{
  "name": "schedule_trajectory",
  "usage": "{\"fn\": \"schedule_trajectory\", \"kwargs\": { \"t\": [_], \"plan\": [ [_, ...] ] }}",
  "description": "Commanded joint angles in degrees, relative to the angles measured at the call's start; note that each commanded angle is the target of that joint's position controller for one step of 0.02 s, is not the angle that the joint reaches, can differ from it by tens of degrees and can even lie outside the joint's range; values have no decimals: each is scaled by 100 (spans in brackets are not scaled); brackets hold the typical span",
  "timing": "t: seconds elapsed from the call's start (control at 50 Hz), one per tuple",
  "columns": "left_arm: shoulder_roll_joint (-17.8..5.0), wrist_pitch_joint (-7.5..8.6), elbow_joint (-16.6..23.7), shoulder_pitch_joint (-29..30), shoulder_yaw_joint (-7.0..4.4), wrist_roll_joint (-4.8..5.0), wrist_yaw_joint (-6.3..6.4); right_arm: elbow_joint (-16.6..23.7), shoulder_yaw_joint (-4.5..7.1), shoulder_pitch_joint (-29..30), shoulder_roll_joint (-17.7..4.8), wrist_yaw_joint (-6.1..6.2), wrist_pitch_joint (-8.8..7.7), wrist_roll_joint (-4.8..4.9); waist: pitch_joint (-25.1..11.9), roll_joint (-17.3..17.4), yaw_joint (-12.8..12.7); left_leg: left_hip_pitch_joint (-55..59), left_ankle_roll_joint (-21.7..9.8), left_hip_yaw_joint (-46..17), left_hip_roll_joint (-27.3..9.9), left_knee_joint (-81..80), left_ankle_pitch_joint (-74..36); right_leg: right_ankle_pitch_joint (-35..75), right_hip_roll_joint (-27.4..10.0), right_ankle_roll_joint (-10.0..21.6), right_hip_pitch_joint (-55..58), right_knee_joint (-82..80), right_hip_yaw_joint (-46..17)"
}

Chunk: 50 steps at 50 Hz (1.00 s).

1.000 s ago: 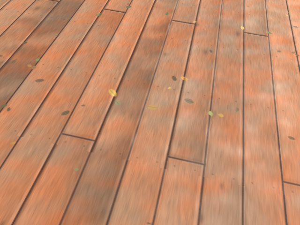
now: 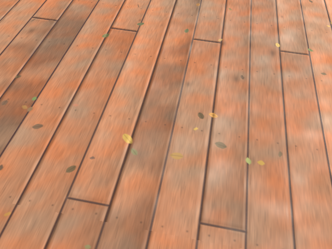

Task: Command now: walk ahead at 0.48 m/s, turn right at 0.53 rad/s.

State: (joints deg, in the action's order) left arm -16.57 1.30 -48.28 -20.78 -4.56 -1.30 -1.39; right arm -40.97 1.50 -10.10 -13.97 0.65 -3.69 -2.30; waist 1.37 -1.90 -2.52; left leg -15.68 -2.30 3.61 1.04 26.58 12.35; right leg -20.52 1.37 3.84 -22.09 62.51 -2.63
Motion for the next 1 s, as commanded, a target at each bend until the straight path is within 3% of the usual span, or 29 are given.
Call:
{"fn": "schedule_trajectory", "kwargs": {
  "t": [0.02, 0.06, 0.16, 0.26, 0.32, 0.34, 0.36, 0.38, 0.4, 0.42, 0.44, 0.46, 0.48, 0.52, 0.58, 0.64, 0.7, 0.8, 0.84, 0.86, 0.88, 0.9, 0.92, 0.94, 0.96, 0.98, 1.0],
  "plan": [
    [-238, -70, 383, 54, -42, -87, -132, 38, 155, -608, -530, 0, -176, 70, 25, 863, 246, 988, -562, -1396, -1558, -1606, -717, 383, -430, -49, -1341, 277, -105],
    [-180, -113, 531, 414, -18, -84, -199, -82, 179, -757, -567, -26, -252, 119, 41, 779, 224, 1124, -614, -1003, -1582, -1679, -1383, 685, -460, -94, -1663, 231, -79],
    [-40, -98, 923, 1481, 104, -78, -328, -315, 180, -965, -531, -39, -246, 117, 259, 668, 323, 1163, -569, -6, -1381, -1770, -2087, 1698, -478, -192, -1915, -909, 238],
    [-22, -74, 1268, 2337, 209, -92, -408, -584, 251, -1350, -815, 19, -185, 120, 415, 607, 518, 1554, -427, 520, -1508, -1609, -2802, 1740, -340, 88, -1299, -2386, 831],
    [-179, -79, 1243, 2035, 155, -142, -307, -729, 288, -1496, -1059, 87, -66, 102, 35, 757, 316, 2086, -322, 846, -1578, -426, -5311, 893, 173, 442, -531, -2682, 1170],
    [-291, -52, 1119, 1545, 99, -151, -264, -756, 303, -1525, -1154, 105, -5, 93, -282, 786, 100, 2087, -319, 905, -1593, 405, -5754, 655, 386, 597, 63, -2813, 1171],
    [-450, -1, 847, 676, 1, -192, -197, -731, 300, -1493, -1193, 113, 42, 113, -772, 647, -286, 1618, -235, 1004, -1526, 1615, -5256, 776, 535, 783, 1247, -3220, 1055],
    [-900, 5, 621, -208, -166, -236, -85, -568, 257, -1516, -1052, 92, 42, 78, -1362, 142, -617, 396, -82, 1027, -1370, 3319, -3216, 71, -330, 1067, 2721, -3431, -157],
    [-1492, -59, 787, 121, -309, -81, -21, -119, 164, -1539, -504, -30, 6, 135, -1857, -1337, -144, -2114, 302, 694, -129, 5485, 1760, -11, -2013, 1861, 4284, -4005, -3450],
    [-1430, -130, 879, -134, -321, 26, 24, 46, 254, -914, -1015, -45, -48, 92, -1943, -360, -540, -2737, 285, -426, -111, 5866, 1518, 727, -2126, 1995, 4246, -4480, -3910],
    [-1203, -124, 744, 90, -265, 57, 87, 142, 206, -569, -882, -69, -111, 159, -1179, -37, -376, -2927, 232, -581, -450, 5568, 936, 1344, -1965, 1870, 3660, -4490, -2933],
    [-899, -82, 654, 269, -185, 85, 107, 75, 166, -665, -799, -58, -158, 160, -532, 262, -68, -2596, 225, -531, -652, 4900, 686, 2164, -1701, 1638, 2698, -4578, -2361],
    [-758, -22, 640, 463, -137, 87, 126, 70, 166, -649, -763, -58, -101, 77, -303, 336, 167, -2254, 259, -595, -788, 4448, 703, 2568, -1365, 1445, 2138, -4634, -1956],
    [-603, 78, 685, 675, -67, 105, 110, -25, 156, -948, -713, -86, 114, -73, -306, 243, 443, -1681, 373, -561, -791, 4063, 749, 3038, -1051, 1368, 1510, -4786, -1544],
    [-747, 177, 579, 440, -110, 111, 66, 84, 134, -654, -572, -141, 252, -74, -187, 180, 433, -1756, 507, -418, -752, 3434, 345, 2779, -797, 1332, 1130, -5005, -1368],
    [-768, 182, 474, 75, -124, 114, 65, 341, 118, 165, -553, -152, 260, -50, 79, 27, 174, -2167, 589, -404, -726, 2570, -421, 2358, -670, 1167, 1191, -5131, -1447],
    [-709, 213, 342, -287, -102, 122, 80, 443, 78, 663, -502, -191, 222, -16, 80, -99, -68, -2217, 525, -375, -626, 1766, -1074, 2613, -654, 976, 1603, -5040, -1351],
    [-745, 247, 147, -714, -57, 47, 167, 646, 46, 1292, -525, -245, 120, 38, 168, -163, -297, -1966, 251, -275, -377, 903, -1082, 3381, -937, 840, 2257, -4747, -1455],
    [-817, 255, 120, -537, -53, 15, 208, 537, 81, 943, -613, -229, 77, 38, 198, -240, -78, -1386, 19, -212, -230, 508, -728, 4113, -1005, 640, 2356, -4497, -1291],
    [-834, 266, 85, -489, -45, 13, 225, 378, 126, 531, -692, -186, 42, 24, 40, -264, 87, -819, -95, -113, -17, 374, -539, 5134, -915, 504, 2406, -4035, -1135],
    [-837, 275, 40, -427, -32, 33, 224, 127, 168, -177, -745, -126, -24, 6, -300, -154, 427, -5, -230, -8, 152, -35, -867, 5795, -685, 358, 2432, -3169, -889],
    [-736, 313, 62, -404, 11, 67, 224, -63, 212, -918, -900, -63, -111, -45, -783, -65, 754, 1181, -413, -400, -308, -100, -1607, 5056, -449, 215, 1869, -2126, -691],
    [-262, 322, 224, -935, 125, 256, 228, -94, 343, -1576, -1513, -21, -140, -139, -1747, 1080, 701, 3027, -1167, -2485, -2020, 287, -3703, 2210, 224, -99, 364, -36, -229],
    [-520, 279, 67, -1276, 56, 179, 261, -260, 392, -1652, -1444, -95, -22, 124, -2173, 1497, 544, 3160, -1800, -3855, -2587, -129, -5447, -968, 767, -234, -301, 1073, -51],
    [-614, 228, 77, -906, 51, -18, 269, -166, 315, -1133, -1116, -156, 7, 303, -1493, 749, 347, 2524, -1745, -3329, -2289, -210, -5397, -671, 363, -258, -588, 1316, -289],
    [-519, 223, 157, -398, 98, -75, 241, -121, 225, -701, -755, -173, 1, 306, -905, 411, 328, 1963, -1608, -2659, -1980, -326, -5213, -435, 152, -292, -785, 1132, -245],
    [-476, 189, 247, -96, 111, -74, 219, -117, 182, -496, -621, -163, 12, 272, -524, 372, 268, 1495, -1419, -2227, -1663, -526, -5043, -304, -30, -305, -849, 869, -163]
  ]
}}
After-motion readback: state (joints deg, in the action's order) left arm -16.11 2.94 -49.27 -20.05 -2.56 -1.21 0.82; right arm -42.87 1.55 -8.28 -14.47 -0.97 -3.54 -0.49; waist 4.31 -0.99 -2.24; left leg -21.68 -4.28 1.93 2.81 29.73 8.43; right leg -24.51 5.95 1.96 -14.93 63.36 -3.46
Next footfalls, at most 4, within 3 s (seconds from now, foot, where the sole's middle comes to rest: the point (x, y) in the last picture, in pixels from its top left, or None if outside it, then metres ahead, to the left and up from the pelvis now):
0.36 right None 0.34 -0.13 -0.78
0.90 left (196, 203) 0.68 -0.09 -0.78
1.46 right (238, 214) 0.64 -0.27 -0.78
1.94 left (186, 220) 0.60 -0.05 -0.78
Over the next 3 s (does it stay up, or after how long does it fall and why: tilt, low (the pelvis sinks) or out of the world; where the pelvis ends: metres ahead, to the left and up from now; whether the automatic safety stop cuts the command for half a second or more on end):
stays up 0.95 -0.23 0.00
